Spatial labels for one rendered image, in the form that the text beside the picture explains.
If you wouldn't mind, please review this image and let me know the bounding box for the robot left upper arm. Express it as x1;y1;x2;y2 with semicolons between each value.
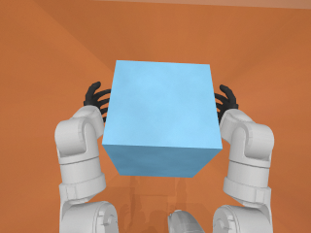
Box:
59;201;120;233

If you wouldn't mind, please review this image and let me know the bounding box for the robot right forearm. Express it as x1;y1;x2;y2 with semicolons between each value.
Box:
219;109;275;233

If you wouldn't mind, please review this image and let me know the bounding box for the right robot thigh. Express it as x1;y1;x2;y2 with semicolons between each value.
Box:
167;211;205;233

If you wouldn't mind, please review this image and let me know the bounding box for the robot right upper arm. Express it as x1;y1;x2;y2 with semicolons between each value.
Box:
213;205;272;233

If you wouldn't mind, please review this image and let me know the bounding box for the robot left hand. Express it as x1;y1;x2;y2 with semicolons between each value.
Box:
84;82;112;123

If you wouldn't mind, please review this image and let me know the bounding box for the robot right hand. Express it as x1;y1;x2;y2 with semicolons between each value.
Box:
214;84;239;125

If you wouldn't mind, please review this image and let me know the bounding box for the robot left forearm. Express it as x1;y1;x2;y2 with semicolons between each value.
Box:
54;105;107;233

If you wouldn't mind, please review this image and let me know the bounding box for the carton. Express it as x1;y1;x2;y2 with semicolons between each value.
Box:
102;60;223;178

